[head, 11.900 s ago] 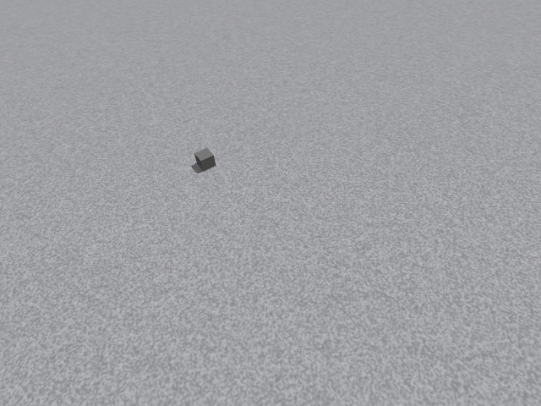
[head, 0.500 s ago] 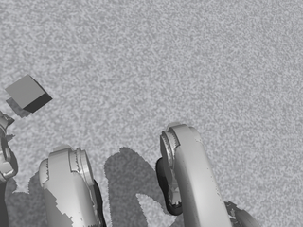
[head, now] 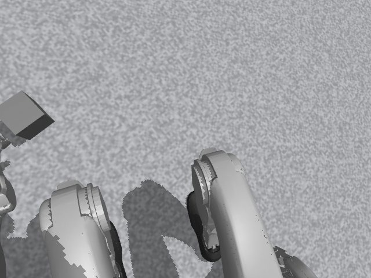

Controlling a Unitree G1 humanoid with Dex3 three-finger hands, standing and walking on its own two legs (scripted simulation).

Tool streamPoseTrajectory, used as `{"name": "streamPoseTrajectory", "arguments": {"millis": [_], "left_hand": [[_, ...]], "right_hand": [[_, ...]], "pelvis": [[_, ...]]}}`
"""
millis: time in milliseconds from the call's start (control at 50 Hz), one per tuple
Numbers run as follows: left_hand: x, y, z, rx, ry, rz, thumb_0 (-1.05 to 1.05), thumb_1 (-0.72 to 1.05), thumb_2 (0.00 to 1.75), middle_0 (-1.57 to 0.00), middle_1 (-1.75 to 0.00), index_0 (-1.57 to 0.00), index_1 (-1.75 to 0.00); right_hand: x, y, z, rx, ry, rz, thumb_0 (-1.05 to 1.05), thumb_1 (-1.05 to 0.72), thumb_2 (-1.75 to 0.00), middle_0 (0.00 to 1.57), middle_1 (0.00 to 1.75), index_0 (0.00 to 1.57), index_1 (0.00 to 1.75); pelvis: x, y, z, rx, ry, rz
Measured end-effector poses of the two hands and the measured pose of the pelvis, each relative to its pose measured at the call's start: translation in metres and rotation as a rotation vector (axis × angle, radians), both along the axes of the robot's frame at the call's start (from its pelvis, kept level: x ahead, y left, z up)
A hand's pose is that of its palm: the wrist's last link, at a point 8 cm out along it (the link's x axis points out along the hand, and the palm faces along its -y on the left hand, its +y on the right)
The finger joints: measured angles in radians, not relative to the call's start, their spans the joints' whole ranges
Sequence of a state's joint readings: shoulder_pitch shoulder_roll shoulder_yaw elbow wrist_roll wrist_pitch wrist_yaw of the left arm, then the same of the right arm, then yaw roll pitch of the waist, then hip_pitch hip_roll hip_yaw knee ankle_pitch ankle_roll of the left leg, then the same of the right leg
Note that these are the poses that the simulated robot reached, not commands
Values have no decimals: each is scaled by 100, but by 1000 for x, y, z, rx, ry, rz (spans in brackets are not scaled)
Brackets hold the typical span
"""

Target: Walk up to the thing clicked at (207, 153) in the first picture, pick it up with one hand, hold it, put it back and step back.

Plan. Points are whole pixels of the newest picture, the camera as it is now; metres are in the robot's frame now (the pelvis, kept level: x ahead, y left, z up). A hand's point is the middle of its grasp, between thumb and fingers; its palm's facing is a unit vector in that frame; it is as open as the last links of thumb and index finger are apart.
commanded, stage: rise first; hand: left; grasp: from above
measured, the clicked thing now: (25, 116) +0.50 +0.31 -0.28
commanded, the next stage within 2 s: approach in 0.98 s
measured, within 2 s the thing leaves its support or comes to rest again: neither
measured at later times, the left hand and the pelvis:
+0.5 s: hand out of the picture +0.46 +0.35 -0.16, palm faces -0.28 -0.31 -0.91, open 14.0 cm; pelvis +0.00 +0.00 +0.00, yaw -1 degrees
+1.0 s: hand out of the picture +0.46 +0.35 -0.15, palm faces -0.27 -0.30 -0.91, open 13.9 cm; pelvis +0.00 +0.00 +0.00, yaw +0 degrees
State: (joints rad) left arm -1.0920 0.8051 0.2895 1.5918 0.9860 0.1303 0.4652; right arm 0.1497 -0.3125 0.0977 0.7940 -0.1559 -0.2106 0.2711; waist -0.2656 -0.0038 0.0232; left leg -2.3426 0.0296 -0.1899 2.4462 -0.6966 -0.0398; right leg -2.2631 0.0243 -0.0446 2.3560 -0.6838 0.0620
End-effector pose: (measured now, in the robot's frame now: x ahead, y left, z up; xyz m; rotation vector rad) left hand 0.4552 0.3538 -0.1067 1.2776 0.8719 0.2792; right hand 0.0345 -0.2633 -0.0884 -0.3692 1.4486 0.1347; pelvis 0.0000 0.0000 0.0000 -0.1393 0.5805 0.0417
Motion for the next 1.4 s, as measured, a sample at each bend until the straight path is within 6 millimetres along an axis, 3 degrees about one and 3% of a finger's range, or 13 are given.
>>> {"name": "streamPoseTrajectory", "arguments": {"millis": [320,840,1200,1300,1400], "left_hand": [[7,-4,2,5,-12,3,0,-55,96,-12,-108,-13,-108],[-2,-1,11,9,8,19,0,-54,95,-12,-108,-13,-108],[2,-8,5,13,15,7,0,-55,97,-13,-106,-13,-106],[12,-18,2,20,4,7,0,-57,99,-12,-105,-11,-106],[38,-40,4,5,-35,8,0,-58,100,-12,-105,-10,-106]], "right_hand": [[-14,-3,5,-1,20,-13,0,-94,-91,20,30,20,30],[-7,2,5,16,-25,-1,0,-94,-91,20,30,20,30],[-20,-1,8,17,2,4,0,-93,-91,20,30,20,30],[-25,-1,11,10,8,15,0,-93,-90,20,30,20,30],[-35,-2,19,-12,23,-2,0,-93,-90,20,30,20,30]], "pelvis": [[-1,-1,-1,-2,-5,-6],[-4,1,1,-1,-7,0],[-4,-1,0,3,-12,-4],[-5,-3,-2,4,-18,-8],[-4,-3,-1,-2,-7,-13]]}}
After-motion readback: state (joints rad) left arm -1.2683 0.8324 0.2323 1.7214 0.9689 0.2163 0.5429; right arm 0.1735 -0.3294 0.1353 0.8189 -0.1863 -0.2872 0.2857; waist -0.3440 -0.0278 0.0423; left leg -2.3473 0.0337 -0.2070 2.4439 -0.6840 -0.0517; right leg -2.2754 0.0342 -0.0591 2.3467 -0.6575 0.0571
